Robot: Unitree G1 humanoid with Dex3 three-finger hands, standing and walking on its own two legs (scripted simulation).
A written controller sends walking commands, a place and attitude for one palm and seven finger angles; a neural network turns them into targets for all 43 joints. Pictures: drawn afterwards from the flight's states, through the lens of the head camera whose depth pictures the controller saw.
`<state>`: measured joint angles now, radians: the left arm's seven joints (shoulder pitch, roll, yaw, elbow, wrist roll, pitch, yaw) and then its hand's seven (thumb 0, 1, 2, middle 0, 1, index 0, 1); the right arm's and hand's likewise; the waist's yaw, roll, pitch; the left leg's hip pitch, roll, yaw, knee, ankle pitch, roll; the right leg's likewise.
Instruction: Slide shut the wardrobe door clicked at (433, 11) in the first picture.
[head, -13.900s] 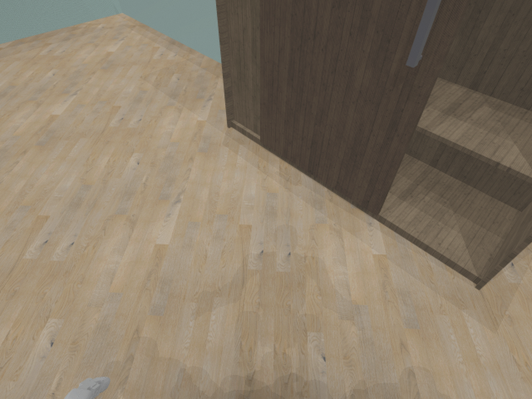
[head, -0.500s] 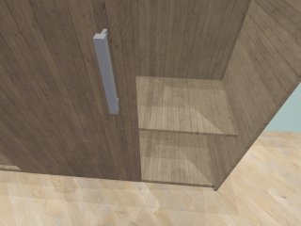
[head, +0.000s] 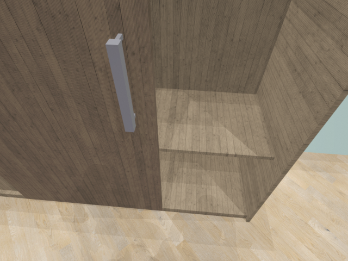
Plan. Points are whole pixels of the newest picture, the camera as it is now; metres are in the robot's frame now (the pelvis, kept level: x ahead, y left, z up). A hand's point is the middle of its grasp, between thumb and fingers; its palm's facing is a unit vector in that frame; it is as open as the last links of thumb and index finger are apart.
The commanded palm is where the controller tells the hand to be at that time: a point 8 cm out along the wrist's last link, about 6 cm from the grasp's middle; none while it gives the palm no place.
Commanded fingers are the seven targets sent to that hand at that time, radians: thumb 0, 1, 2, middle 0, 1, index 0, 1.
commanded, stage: look again from close up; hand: left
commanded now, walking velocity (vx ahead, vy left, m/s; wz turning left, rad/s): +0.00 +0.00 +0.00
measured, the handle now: (125, 88) +0.49 +0.17 +0.15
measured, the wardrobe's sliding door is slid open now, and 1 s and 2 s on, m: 0.49 0.49 0.49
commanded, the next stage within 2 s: raise the hand with hooked fingers in 0.16 s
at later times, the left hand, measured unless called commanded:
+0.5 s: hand (95, 222) +0.19 +0.19 +0.01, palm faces +0.19 -0.97 -0.14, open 7.6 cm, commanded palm +0.11 +0.23 -0.03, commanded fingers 0.00 0.60 0.77 -0.22 -0.50 -0.22 -0.50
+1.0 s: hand (86, 216) +0.20 +0.20 +0.04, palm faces -0.13 -0.99 -0.07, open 10.5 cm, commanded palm +0.15 +0.28 +0.04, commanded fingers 0.00 0.01 0.52 -0.26 -0.87 -0.26 -0.87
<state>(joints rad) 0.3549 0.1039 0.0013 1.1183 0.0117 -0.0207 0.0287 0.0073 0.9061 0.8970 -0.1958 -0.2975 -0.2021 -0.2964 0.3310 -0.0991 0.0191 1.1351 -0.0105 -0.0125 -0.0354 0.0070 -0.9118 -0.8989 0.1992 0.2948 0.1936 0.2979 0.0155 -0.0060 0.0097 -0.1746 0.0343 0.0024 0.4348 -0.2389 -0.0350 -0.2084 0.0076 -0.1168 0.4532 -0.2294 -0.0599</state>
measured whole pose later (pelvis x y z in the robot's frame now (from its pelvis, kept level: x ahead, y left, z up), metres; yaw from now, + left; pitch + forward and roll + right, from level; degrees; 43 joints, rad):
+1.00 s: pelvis -0.02 +0.04 -0.05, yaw +1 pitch +5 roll -2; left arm 0.32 0.23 0.07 -0.12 -0.22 -0.32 -0.30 0.01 0.23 0.61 -0.24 -0.72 -0.24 -0.72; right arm 0.19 -0.18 0.08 0.57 0.05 -0.24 -0.05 0.02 -0.90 -0.90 0.21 0.30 0.20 0.30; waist 0.03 0.04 -0.06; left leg -0.59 0.01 -0.02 0.95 -0.45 0.02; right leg -0.58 -0.04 -0.13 0.87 -0.39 -0.01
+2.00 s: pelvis +0.00 +0.01 +0.00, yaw +1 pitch -2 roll -1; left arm -0.13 0.50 0.48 0.21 -0.36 0.10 -0.48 -0.01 -0.50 0.30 -0.30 -1.20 -0.30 -1.20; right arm 0.22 -0.29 0.07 0.65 0.09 -0.28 -0.11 0.02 -0.90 -0.90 0.20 0.30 0.20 0.30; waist 0.04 0.08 -0.02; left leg -0.20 0.03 -0.01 0.51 -0.28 -0.01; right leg -0.21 0.00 -0.13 0.48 -0.25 -0.04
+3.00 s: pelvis +0.00 +0.02 +0.00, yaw +0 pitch -1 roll +0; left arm -0.27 0.44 0.43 0.33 -0.29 0.09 -0.37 -0.01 -0.50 0.30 -0.30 -1.20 -0.31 -1.20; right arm 0.24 -0.27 0.06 0.65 0.08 -0.24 -0.11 0.02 -0.90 -0.90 0.20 0.30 0.20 0.30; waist 0.01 0.06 -0.01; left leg -0.20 0.01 0.02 0.47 -0.27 0.00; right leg -0.22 -0.01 -0.10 0.46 -0.23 -0.02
